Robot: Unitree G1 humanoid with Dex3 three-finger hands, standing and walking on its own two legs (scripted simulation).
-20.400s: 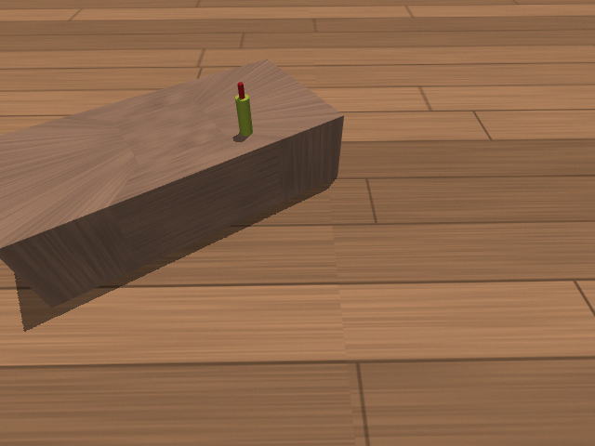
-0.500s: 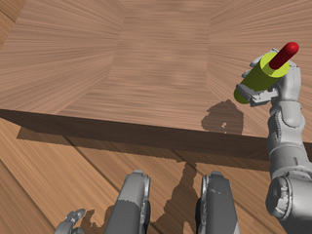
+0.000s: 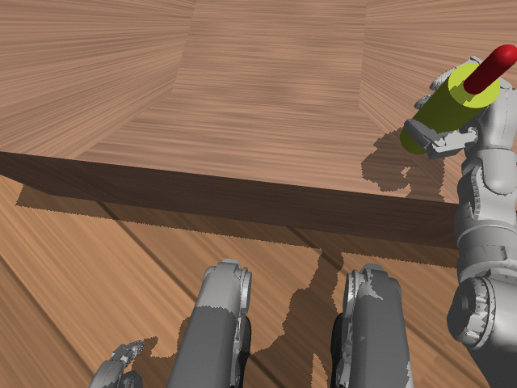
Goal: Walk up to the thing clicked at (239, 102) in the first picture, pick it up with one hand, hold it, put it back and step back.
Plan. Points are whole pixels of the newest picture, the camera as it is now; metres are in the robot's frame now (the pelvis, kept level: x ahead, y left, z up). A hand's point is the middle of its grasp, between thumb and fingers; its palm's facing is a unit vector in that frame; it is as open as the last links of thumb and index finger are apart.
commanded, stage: lower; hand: right
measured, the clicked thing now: (451, 106) +0.50 -0.21 +0.03
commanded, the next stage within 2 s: loosen in 0.48 s
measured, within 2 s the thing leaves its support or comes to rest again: rests again in 0.86 s
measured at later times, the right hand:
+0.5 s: hand (431, 121) +0.51 -0.21 -0.03, palm faces +0.10 +0.99 -0.01, open 8.4 cm
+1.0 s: hand (429, 121) +0.51 -0.21 -0.03, palm faces +0.10 +0.99 -0.01, open 10.2 cm
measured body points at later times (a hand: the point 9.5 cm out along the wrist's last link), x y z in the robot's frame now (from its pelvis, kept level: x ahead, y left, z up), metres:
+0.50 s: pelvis -0.01 +0.00 -0.04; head +0.21 -0.03 +0.36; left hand +0.08 +0.28 -0.16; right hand +0.50 -0.26 -0.03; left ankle +0.06 +0.13 -0.44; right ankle +0.08 -0.14 -0.44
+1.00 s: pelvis -0.01 +0.01 -0.05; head +0.20 -0.03 +0.35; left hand +0.08 +0.28 -0.17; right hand +0.50 -0.26 -0.03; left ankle +0.06 +0.13 -0.44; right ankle +0.08 -0.14 -0.44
